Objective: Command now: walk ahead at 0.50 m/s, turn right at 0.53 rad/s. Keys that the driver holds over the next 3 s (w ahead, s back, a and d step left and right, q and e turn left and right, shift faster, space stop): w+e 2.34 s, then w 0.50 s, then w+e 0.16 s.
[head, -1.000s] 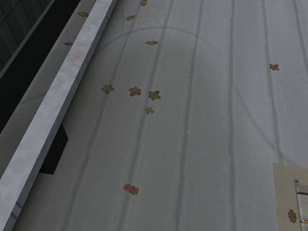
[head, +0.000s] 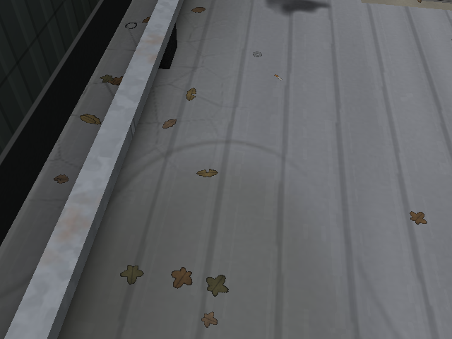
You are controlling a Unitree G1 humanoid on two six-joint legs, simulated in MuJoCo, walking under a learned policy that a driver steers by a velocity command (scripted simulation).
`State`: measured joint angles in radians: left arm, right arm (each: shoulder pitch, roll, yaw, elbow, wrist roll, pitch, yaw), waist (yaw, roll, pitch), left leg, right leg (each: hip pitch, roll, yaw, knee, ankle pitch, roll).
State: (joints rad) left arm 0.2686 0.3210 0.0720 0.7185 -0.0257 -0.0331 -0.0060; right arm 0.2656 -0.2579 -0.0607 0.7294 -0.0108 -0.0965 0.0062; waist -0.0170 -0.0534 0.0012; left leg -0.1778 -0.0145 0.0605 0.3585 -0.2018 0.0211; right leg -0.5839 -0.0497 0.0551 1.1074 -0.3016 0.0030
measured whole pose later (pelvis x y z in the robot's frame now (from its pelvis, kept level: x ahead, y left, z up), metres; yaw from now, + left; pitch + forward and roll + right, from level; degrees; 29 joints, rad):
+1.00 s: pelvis +0.53 -0.14 +0.00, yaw -36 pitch +1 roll +2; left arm 0.27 0.32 0.07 0.68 -0.03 -0.01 0.01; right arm 0.25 -0.27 -0.06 0.77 -0.01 -0.10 0.01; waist -0.03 -0.05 0.03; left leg -0.19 -0.03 0.08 0.37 -0.19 0.03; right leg -0.57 -0.05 0.07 1.14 -0.31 -0.01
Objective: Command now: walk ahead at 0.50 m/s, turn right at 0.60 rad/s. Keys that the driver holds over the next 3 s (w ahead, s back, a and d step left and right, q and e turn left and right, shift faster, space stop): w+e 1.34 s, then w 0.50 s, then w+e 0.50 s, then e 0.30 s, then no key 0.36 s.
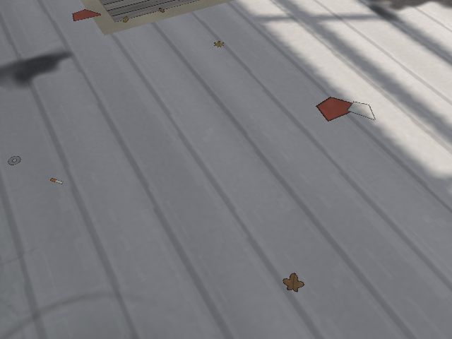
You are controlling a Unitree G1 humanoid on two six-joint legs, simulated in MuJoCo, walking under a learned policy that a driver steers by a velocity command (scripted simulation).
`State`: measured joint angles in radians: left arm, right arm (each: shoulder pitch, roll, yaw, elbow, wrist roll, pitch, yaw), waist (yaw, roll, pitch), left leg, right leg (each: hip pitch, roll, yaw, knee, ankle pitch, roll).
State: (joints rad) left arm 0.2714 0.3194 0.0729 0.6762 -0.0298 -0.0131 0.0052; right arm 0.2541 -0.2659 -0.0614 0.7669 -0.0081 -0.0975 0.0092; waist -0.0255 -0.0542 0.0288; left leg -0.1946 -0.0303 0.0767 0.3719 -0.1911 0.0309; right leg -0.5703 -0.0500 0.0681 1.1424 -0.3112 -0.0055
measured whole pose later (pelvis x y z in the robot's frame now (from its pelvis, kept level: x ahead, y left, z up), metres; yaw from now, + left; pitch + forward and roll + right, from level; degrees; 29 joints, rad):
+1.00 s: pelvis +0.55 -0.14 +0.00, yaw -36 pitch +0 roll +2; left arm 0.28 0.32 0.07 0.68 -0.03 -0.01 0.01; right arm 0.23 -0.27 -0.06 0.76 -0.01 -0.09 0.01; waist -0.02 -0.05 0.04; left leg -0.21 -0.03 0.08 0.40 -0.19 0.03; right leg -0.56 -0.04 0.06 1.15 -0.33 -0.01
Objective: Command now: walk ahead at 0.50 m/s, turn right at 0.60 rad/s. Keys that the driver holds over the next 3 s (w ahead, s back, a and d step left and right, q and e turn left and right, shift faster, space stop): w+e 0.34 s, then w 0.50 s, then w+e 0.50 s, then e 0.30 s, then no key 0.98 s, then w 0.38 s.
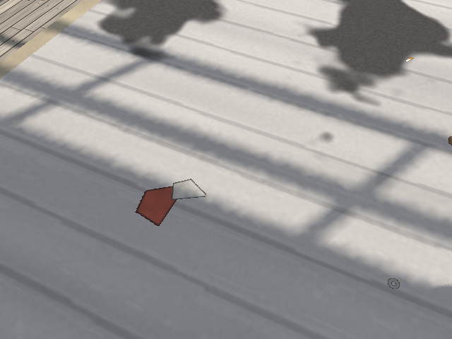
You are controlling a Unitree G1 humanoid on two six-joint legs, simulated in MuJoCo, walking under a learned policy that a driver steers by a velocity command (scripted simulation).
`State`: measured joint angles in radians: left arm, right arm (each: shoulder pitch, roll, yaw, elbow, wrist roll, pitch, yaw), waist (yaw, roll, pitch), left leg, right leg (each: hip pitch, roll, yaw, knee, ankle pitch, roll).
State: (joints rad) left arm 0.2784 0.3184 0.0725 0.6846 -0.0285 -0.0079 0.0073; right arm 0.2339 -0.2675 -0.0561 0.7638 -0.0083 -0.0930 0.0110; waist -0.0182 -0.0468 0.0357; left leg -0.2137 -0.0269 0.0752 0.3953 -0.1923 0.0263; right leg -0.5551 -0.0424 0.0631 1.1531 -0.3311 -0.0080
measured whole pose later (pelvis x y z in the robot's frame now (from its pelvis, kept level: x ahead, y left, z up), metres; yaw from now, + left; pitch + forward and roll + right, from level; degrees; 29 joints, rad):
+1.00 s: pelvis +0.58 -0.11 +0.00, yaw -21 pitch +1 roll +1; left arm 0.32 0.30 0.05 0.79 -0.03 -0.05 0.00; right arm 0.21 -0.26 -0.04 0.78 -0.01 -0.09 0.03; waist 0.00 -0.04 0.04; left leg -0.29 -0.03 0.09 0.44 -0.17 0.05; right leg -0.45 -0.03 0.07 1.16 -0.35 -0.03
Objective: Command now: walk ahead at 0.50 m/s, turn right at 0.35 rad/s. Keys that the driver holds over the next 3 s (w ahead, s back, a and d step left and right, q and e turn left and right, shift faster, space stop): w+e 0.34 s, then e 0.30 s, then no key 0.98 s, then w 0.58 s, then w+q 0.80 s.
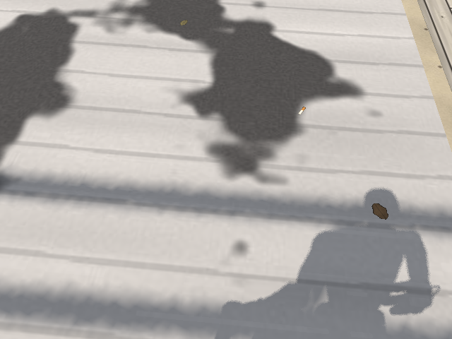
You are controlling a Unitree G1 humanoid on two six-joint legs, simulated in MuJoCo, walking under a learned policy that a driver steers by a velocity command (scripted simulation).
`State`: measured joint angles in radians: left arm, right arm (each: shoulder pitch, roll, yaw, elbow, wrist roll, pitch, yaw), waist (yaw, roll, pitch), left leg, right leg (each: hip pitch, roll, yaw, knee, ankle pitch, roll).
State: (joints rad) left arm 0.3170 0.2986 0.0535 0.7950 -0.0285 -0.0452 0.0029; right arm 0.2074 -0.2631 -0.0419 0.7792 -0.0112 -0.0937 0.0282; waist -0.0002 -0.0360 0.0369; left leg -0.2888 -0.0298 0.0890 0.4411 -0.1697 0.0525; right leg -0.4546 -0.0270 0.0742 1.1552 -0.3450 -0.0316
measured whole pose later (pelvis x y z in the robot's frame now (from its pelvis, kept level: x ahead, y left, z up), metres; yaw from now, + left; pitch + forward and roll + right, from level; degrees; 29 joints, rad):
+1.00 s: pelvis +0.42 -0.07 +0.00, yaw -27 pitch +1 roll +0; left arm 0.17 0.29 0.05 0.73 0.00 0.05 0.04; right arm 0.13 -0.24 -0.02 0.75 -0.02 -0.03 0.00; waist -0.01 -0.02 0.04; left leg -0.36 -0.01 -0.01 0.49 -0.16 0.02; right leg -0.37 0.05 0.11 0.92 -0.55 0.07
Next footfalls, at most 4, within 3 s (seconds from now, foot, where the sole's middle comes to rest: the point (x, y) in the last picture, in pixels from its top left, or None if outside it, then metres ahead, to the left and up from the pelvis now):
0.38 right None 0.36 -0.16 -0.77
0.84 left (238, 309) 0.56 -0.02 -0.77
1.12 right None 0.38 -0.23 -0.77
2.32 right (355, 245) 0.78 -0.41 -0.77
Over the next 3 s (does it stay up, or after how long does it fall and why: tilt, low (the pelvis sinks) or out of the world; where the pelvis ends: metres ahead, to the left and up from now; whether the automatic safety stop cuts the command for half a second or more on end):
stays up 1.03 -0.31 -0.01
